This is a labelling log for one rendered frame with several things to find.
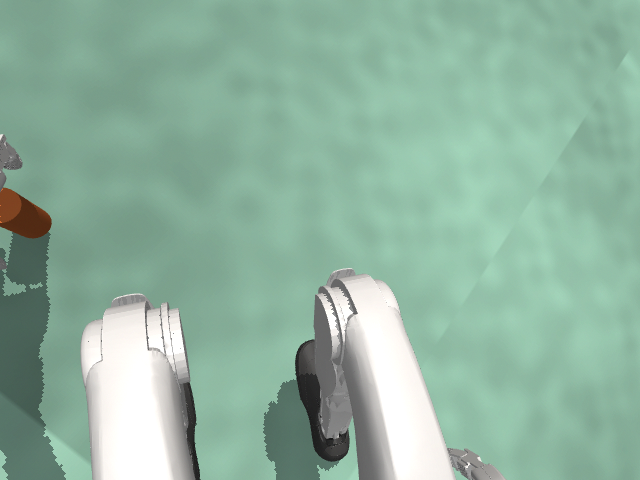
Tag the left robot hand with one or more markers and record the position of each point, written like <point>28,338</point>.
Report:
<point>9,159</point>

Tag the left robot foot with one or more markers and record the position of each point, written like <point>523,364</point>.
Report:
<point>191,428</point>

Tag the right robot hand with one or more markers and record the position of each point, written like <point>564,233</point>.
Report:
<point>471,466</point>

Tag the right robot foot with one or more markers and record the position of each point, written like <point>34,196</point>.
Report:
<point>309,389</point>

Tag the can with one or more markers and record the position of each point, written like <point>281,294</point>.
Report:
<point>21,216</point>

